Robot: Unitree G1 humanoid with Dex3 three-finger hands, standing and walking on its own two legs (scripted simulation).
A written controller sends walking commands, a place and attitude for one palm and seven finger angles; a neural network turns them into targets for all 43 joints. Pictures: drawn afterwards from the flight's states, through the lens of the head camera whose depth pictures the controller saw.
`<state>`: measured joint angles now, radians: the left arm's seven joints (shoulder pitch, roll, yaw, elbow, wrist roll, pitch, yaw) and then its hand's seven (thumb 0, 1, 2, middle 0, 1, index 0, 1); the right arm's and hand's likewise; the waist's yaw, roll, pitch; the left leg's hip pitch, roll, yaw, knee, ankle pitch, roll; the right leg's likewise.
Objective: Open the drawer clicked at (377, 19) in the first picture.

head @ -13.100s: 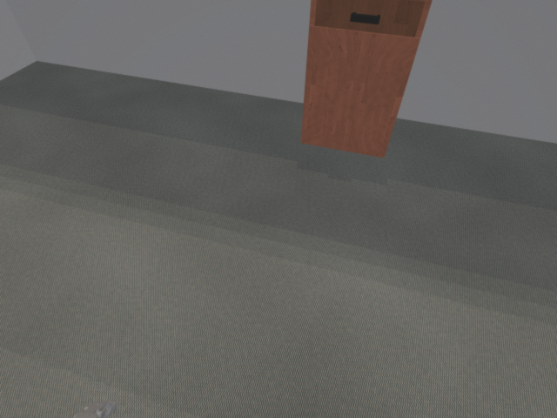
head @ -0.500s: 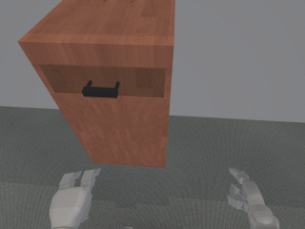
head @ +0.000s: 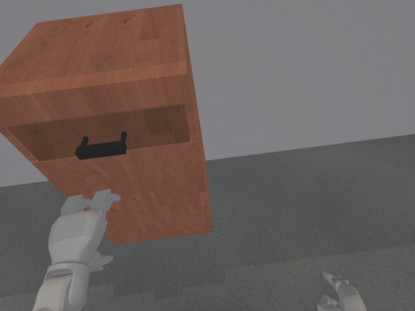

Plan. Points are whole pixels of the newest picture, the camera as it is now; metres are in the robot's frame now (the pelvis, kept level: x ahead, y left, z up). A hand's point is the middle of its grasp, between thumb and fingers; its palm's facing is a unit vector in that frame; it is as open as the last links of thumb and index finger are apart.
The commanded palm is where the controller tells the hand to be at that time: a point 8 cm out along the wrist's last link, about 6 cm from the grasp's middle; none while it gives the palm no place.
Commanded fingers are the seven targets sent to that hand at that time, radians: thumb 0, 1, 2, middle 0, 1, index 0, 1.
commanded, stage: raise the hand with hooked fingers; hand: left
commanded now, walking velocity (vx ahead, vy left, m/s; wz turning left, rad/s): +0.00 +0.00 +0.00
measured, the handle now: (103, 143) +0.51 +0.34 +0.00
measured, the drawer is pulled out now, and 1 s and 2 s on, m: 0.00 0.00 0.00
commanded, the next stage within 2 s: move the hooked fingers above the handle in 0.94 s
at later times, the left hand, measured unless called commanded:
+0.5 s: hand (50, 185) +0.30 +0.32 +0.11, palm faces +0.14 -0.07 -0.99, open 13.8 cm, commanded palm +0.27 +0.31 +0.17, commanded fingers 0.00 -0.50 0.30 -0.30 -1.20 -0.30 -1.20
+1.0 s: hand (41, 186) +0.30 +0.33 +0.11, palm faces +0.13 -0.08 -0.99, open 13.8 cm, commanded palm +0.27 +0.32 +0.17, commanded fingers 0.00 -0.50 0.30 -0.30 -1.20 -0.30 -1.20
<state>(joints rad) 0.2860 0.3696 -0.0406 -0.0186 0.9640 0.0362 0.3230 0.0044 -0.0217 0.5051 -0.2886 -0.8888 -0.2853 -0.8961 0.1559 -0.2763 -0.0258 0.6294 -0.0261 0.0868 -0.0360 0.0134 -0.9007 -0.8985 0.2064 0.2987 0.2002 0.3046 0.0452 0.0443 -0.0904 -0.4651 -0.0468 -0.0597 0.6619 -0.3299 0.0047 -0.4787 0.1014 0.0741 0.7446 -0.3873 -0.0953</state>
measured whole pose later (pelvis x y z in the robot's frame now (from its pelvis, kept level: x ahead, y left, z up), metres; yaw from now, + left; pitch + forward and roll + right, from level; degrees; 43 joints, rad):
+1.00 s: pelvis -0.01 +0.07 +0.02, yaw +2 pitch +2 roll +0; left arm -0.12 0.45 -0.09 0.05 0.93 0.18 0.13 0.00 -0.49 0.30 -0.32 -1.20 -0.32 -1.20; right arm 0.15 -0.25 -0.01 0.66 0.02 0.12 -0.01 0.01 -0.90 -0.90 0.20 0.30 0.20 0.30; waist 0.09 0.07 -0.02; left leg -0.29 -0.11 -0.08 0.49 -0.23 0.06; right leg -0.26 0.02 0.06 0.51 -0.29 0.00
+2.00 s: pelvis +0.02 +0.07 +0.01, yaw +2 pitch +10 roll -1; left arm -0.42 0.50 -0.04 0.53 0.97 0.03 0.12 0.00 -0.49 0.30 -0.32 -1.20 -0.32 -1.20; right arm 0.24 -0.25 -0.04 0.65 0.03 0.13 -0.05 0.01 -0.90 -0.90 0.21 0.30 0.20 0.30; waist 0.01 0.05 -0.10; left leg -0.48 -0.09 -0.08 0.64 -0.33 0.05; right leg -0.43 0.05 0.06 0.61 -0.36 -0.01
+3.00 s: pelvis +0.01 +0.06 +0.00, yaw +0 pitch +15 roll -2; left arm -0.66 0.57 0.03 0.92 1.04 -0.09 0.23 0.00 -0.49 0.30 -0.32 -1.20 -0.32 -1.21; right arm 0.34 -0.26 -0.06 0.68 0.02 0.14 -0.03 0.01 -0.90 -0.90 0.21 0.30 0.20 0.30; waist -0.06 0.05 -0.15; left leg -0.63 -0.06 -0.07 0.71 -0.35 0.04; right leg -0.57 0.08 0.06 0.66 -0.35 -0.02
